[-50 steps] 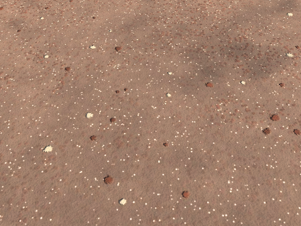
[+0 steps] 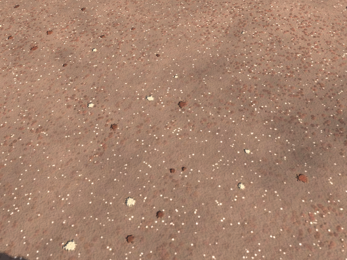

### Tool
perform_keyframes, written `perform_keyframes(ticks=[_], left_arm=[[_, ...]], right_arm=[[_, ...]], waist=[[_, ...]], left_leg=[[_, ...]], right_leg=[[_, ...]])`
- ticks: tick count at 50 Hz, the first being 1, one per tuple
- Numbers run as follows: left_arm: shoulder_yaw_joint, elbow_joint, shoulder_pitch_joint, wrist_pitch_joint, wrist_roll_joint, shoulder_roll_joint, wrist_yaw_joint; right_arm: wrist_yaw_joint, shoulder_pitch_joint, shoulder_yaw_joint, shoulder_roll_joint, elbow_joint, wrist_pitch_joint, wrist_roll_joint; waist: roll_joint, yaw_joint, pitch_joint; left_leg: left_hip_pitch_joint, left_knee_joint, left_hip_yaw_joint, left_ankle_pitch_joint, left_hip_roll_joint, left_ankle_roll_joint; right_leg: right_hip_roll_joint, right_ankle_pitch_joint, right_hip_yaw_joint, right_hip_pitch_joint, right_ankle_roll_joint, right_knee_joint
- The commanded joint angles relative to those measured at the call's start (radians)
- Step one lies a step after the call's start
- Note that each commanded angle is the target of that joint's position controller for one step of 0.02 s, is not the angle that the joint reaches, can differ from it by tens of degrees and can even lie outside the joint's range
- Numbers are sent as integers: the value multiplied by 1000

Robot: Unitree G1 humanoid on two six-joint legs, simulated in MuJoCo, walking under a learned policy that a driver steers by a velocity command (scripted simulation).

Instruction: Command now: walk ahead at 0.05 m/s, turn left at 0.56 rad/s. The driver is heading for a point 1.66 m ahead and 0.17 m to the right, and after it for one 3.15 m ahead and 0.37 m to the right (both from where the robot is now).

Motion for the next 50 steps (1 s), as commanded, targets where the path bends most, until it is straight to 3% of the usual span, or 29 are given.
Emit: perform_keyframes(ticks=[1,3,7,12,15,16,17,18,19,20,21,22,24,25,28,31,35,37,38,39,40,41,42,43,45,47,50], left_arm=[[33,-57,18,0,14,120,6],[39,-51,43,-3,16,126,2],[52,-38,78,0,18,146,-3],[67,-18,90,9,25,179,-25],[63,4,92,25,9,178,-36],[56,23,133,26,7,153,-42],[30,11,181,22,13,50,-57],[19,7,166,34,1,21,-46],[33,17,115,48,-5,87,-45],[45,25,111,51,-15,102,-51],[58,47,139,50,-13,125,-53],[69,62,167,50,-1,140,-53],[74,82,203,47,7,125,-48],[75,80,198,49,5,115,-46],[71,61,154,63,2,89,-49],[66,40,127,71,0,70,-58],[66,18,134,67,-8,71,-65],[65,20,169,59,-9,64,-69],[66,22,185,48,-5,74,-66],[85,17,198,35,13,154,-58],[121,2,223,29,9,311,-58],[122,25,284,31,10,279,-52],[108,17,226,35,2,225,-45],[97,0,140,43,-2,187,-40],[87,-25,75,44,-10,155,-36],[89,-21,105,39,-13,164,-41],[96,-11,143,36,-10,183,-41]], right_arm=[[22,82,-17,-72,-34,24,5],[30,56,-13,-68,-48,30,12],[41,-16,-1,-57,-79,42,5],[42,-51,24,-31,-97,36,12],[30,20,39,-7,-65,18,6],[23,27,44,-21,-56,8,-3],[14,27,47,-67,-65,-4,-22],[2,-54,41,-116,-72,-10,-16],[-3,-105,53,-59,-76,-22,-26],[-10,-153,60,-45,-75,-29,-24],[-18,-165,57,-57,-74,-31,-21],[-28,-148,55,-64,-67,-35,-6],[-33,-102,50,-61,-58,-32,10],[-35,-89,49,-56,-54,-29,12],[-40,-71,43,-44,-42,-22,3],[-37,-66,31,-58,-31,-22,-3],[-24,-86,13,-88,-27,-23,-8],[-21,-113,5,-102,-28,-19,-3],[-19,-107,1,-103,-22,-17,-2],[-12,-77,7,-66,-25,-13,-5],[-21,-140,29,3,-101,-5,-2],[-31,-184,26,-31,-97,6,-11],[-27,-155,22,-39,-81,10,3],[-20,-132,18,-50,-63,4,12],[-10,-95,9,-74,-43,-3,-12],[-3,-78,10,-63,-41,0,-10],[-6,-102,13,-53,-57,7,-4]], waist=[[-190,6,-106],[-184,15,-127],[-191,41,-113],[-219,59,-119],[-187,16,-117],[-127,16,-108],[103,46,-140],[224,52,-55],[128,41,-6],[126,63,15],[124,73,16],[129,73,-5],[74,60,-56],[59,54,-66],[77,30,-56],[94,17,-66],[111,27,-100],[94,64,-112],[53,83,-112],[-141,81,-101],[-368,90,-46],[-231,131,-62],[-163,87,-42],[-128,49,-16],[-153,32,-49],[-121,38,-88],[-131,58,-74]], left_leg=[[-83,128,22,75,55,-44],[-85,100,32,94,56,-51],[-89,-29,55,103,94,-46],[79,-289,104,60,89,0],[261,-621,127,226,76,42],[353,-774,61,319,111,57],[440,-899,-236,252,371,86],[151,-893,-287,333,500,189],[72,-896,-214,302,441,198],[77,-885,-146,346,395,186],[118,-859,-87,450,359,171],[178,-821,-47,597,351,172],[287,-755,-11,820,369,199],[317,-743,-3,843,382,211],[356,-737,8,755,392,224],[341,-719,19,719,404,230],[301,-674,32,746,431,223],[248,-613,71,676,418,177],[182,-550,109,558,395,121],[39,-349,197,334,311,41],[-214,-187,228,-96,101,-24],[-205,-27,84,-122,128,-18],[-207,22,54,-36,146,-14],[-200,3,40,60,159,-10],[-191,13,51,152,148,-19],[-184,23,51,177,138,-33],[-217,-41,41,181,137,-48]], right_leg=[[-234,427,170,147,-149,-174],[-242,405,136,164,-160,-178],[-278,197,118,171,-180,-211],[-282,109,96,103,-176,-187],[-260,195,78,37,-132,-104],[-232,120,60,-35,-66,-74],[-138,-151,-19,-133,12,95],[-50,-348,-27,-72,39,101],[-66,-301,37,6,39,189],[-30,-260,39,-13,32,245],[-10,-241,41,-42,29,307],[-1,-241,42,-72,29,368],[13,-289,39,-122,46,488],[8,-300,37,-143,56,515],[-11,-304,16,-173,76,461],[-15,-320,-14,-118,68,362],[-9,-312,-52,-18,35,240],[5,-202,-75,82,9,84],[6,-79,-45,163,-7,-50],[-128,-21,187,250,-43,-206],[-396,370,556,252,-188,-227],[-399,407,519,232,-270,-206],[-337,341,425,206,-263,-198],[-262,254,355,181,-215,-207],[-188,314,297,217,-178,-194],[-180,357,294,246,-178,-181],[-174,297,333,271,-181,-180]])
Velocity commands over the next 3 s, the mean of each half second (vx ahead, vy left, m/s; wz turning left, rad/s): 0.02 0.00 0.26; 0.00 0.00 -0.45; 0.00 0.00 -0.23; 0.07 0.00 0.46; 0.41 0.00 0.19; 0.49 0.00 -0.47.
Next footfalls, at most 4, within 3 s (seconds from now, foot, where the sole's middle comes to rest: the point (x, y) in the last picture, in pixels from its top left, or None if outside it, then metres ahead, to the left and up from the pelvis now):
0.34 left None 0.00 0.12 -0.77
0.78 right None -0.03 -0.08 -0.77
1.34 left None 0.04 0.09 -0.77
1.76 right None -0.04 -0.10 -0.77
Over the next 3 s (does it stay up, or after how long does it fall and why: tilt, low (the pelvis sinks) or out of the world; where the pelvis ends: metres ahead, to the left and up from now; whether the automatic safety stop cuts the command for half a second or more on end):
stays up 0.42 0.05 -0.01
